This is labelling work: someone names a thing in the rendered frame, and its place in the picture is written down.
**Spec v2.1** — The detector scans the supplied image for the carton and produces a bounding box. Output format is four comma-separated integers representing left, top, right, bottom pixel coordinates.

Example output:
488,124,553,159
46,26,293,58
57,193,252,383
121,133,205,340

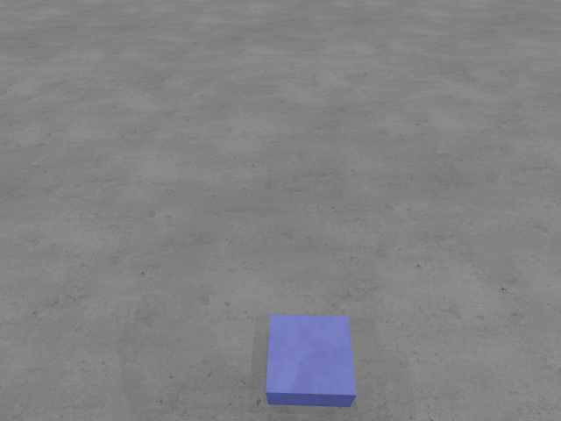
266,314,357,407

